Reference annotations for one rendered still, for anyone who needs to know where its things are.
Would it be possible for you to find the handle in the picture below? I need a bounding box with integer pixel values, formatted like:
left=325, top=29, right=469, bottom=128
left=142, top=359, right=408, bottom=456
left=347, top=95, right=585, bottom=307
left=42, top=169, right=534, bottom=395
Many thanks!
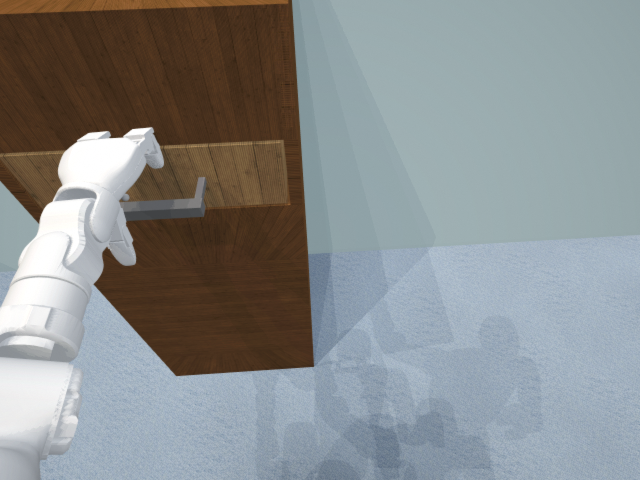
left=119, top=177, right=207, bottom=221

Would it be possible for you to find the drawer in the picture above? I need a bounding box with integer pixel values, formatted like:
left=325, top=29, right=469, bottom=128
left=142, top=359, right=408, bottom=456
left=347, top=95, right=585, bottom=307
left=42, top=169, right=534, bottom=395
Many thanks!
left=0, top=140, right=287, bottom=210

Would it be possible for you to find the robot left upper arm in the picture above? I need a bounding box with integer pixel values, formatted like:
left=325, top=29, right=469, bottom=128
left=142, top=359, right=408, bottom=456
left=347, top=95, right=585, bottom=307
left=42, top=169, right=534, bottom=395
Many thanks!
left=0, top=357, right=84, bottom=480

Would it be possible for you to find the left robot hand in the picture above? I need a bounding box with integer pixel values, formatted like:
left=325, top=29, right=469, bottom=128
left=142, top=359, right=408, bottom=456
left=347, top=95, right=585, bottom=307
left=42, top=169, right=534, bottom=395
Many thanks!
left=58, top=127, right=164, bottom=266

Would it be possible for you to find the cabinet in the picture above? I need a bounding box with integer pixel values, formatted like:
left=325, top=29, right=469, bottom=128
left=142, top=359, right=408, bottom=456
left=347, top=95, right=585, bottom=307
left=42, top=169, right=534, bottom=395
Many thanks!
left=0, top=0, right=314, bottom=376

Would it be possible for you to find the left robot forearm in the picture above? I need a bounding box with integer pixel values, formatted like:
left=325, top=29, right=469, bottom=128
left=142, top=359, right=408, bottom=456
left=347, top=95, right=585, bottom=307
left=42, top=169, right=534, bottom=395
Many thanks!
left=0, top=182, right=120, bottom=362

